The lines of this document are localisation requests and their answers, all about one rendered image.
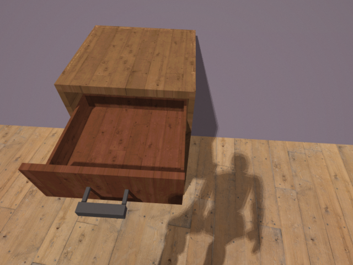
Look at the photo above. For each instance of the handle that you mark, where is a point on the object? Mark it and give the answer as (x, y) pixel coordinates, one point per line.
(102, 210)

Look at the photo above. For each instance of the drawer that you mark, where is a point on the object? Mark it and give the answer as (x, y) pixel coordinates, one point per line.
(113, 143)

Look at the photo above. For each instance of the cabinet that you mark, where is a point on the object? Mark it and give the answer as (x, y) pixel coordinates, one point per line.
(133, 61)

